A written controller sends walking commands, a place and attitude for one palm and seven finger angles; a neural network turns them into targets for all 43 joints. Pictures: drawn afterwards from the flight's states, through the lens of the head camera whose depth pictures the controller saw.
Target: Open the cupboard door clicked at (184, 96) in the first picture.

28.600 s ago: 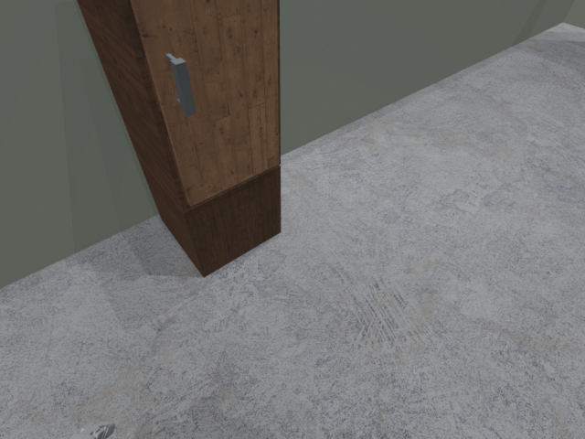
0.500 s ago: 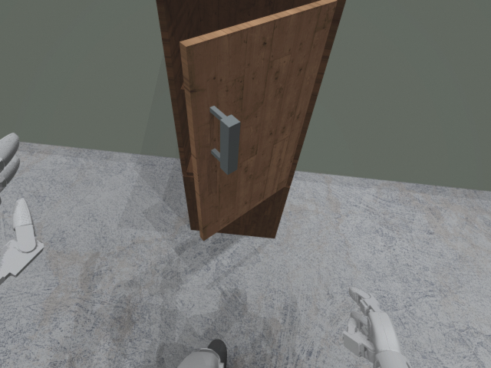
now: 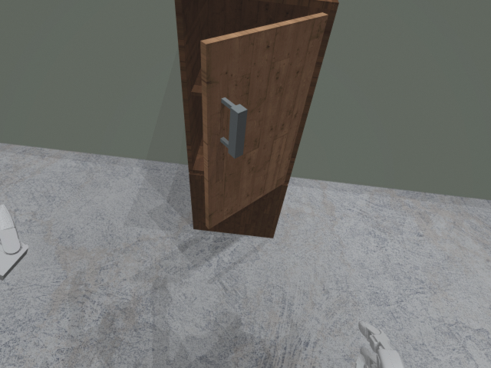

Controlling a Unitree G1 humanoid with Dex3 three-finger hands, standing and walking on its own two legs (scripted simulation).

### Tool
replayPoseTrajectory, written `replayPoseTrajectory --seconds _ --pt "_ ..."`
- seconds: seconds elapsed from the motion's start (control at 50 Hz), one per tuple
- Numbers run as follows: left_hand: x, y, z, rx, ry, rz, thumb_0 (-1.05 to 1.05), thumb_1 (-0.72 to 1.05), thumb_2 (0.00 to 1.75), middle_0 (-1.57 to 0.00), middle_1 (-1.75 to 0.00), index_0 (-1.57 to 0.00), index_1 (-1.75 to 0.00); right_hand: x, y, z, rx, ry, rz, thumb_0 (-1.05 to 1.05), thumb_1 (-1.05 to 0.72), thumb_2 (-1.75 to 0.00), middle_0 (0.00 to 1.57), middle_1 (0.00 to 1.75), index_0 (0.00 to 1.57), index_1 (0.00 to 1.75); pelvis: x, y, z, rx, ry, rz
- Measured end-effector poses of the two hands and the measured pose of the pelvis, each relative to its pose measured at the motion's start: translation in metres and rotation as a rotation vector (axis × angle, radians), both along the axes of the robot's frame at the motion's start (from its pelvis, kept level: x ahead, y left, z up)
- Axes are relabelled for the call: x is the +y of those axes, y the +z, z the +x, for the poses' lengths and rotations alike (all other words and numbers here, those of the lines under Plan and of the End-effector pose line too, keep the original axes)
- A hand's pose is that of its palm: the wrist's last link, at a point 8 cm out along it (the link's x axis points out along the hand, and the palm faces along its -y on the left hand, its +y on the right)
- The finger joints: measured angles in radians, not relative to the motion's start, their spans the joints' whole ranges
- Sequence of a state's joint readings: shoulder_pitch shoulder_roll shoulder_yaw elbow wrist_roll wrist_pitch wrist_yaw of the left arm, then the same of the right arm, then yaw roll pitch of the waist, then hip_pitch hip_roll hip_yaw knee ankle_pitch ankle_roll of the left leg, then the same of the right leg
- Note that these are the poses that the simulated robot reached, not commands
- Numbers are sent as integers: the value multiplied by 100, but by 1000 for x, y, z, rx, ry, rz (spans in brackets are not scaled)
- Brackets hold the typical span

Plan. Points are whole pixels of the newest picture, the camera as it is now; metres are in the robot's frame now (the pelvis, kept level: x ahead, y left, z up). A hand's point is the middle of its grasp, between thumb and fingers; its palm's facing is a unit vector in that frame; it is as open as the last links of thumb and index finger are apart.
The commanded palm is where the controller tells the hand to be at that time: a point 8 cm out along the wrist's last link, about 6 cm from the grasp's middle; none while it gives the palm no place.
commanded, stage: stop stepping back and stand still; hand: left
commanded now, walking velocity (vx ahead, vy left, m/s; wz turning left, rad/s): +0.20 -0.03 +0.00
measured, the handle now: (230, 127) +0.60 +0.07 +0.06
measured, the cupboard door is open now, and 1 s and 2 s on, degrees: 45 45 45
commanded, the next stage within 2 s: let the arm hang, fingers relaxed in 0.36 s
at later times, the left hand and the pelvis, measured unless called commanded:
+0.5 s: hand (32, 275) +0.19 +0.27 +0.13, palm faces +0.40 -0.78 -0.48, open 7.4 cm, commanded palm none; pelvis -0.01 +0.00 +0.00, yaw +2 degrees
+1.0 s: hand out of the picture -0.07 +0.20 -0.17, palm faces +0.09 -0.96 -0.25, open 7.2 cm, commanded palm none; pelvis -0.02 +0.01 +0.01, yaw +3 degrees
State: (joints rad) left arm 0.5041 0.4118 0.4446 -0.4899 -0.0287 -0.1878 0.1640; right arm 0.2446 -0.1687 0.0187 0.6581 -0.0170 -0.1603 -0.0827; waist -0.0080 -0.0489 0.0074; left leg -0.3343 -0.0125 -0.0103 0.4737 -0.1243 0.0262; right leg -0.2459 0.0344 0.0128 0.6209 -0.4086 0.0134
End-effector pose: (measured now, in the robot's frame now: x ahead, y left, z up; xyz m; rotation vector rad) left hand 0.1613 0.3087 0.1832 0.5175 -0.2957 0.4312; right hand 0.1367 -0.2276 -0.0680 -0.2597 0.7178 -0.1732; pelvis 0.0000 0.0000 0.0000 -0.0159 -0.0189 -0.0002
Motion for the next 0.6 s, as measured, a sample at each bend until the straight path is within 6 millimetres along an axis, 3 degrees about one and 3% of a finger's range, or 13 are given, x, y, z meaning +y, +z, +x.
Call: replayPoseTrajectory --seconds 0.12,0.2,0.34,0.46,0.48,0.52,0.56,0.6 --pt "-25 6 -24 76 -57 51 2 89 90 -21 -31 -21 -30 13 -4 -8 -26 42 82 2 -90 -89 21 30 21 30 -8 3 -16 1 6 0" --pt "-23 7 -37 62 -29 43 2 88 90 -21 -31 -22 -30 4 -10 -13 11 40 66 2 -90 -89 21 30 21 30 -8 2 -18 3 -7 10" --pt "1 -4 -32 1 59 -22 1 88 90 -21 -31 -22 -30 -14 -15 -14 21 2 -6 2 -90 -89 21 30 21 30 2 -5 -16 -14 22 10" --pt "-3 -7 -22 54 41 -1 2 89 90 -21 -31 -21 -30 -9 -8 -8 -3 7 14 2 -91 -89 21 30 20 30 -1 -1 -11 -1 22 15" --pt "-4 -14 -18 84 23 11 2 89 90 -21 -31 -21 -30 -9 -10 -6 0 29 25 2 -91 -89 21 30 20 30 -1 -2 -11 9 29 11" --pt "-2 -55 -5 255 3 -41 1 89 90 -20 -31 -21 -30 -10 -25 -4 52 62 47 1 -90 -89 21 30 20 30 2 -5 -13 23 39 7" --pt "-3 -116 2 496 17 -159 1 89 90 -20 -30 -20 -30 -10 -41 -6 121 64 61 1 -90 -89 21 30 20 30 5 -8 -15 27 48 8" --pt "-13 -182 -7 745 36 -285 1 90 90 -20 -30 -20 -30 -10 -52 -14 184 57 69 1 -91 -89 21 30 20 30 6 -10 -17 24 55 11"
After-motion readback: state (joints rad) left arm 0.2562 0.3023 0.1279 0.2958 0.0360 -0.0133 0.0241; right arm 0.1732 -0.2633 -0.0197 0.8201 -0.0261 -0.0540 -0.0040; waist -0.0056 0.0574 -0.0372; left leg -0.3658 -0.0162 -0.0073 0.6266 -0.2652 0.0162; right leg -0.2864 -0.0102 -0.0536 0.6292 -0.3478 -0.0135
